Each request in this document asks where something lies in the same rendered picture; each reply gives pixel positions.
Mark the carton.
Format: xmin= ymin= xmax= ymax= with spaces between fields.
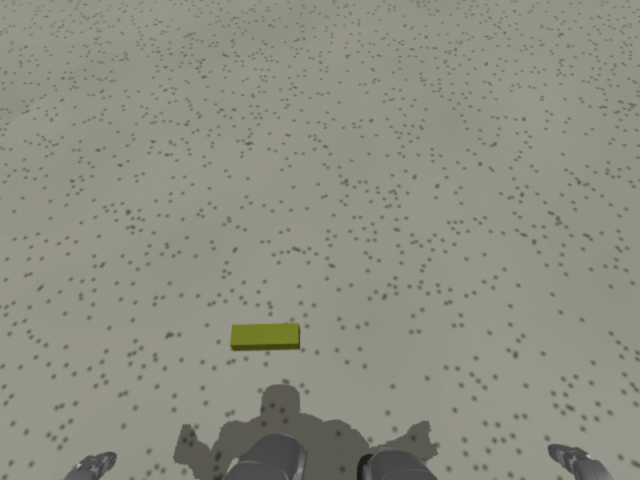
xmin=230 ymin=323 xmax=300 ymax=351

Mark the left robot hand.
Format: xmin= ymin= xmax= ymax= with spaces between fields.
xmin=63 ymin=452 xmax=117 ymax=480

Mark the right robot foot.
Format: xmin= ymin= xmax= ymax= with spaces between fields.
xmin=357 ymin=454 xmax=374 ymax=480

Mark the right robot hand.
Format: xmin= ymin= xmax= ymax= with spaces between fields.
xmin=548 ymin=444 xmax=614 ymax=480

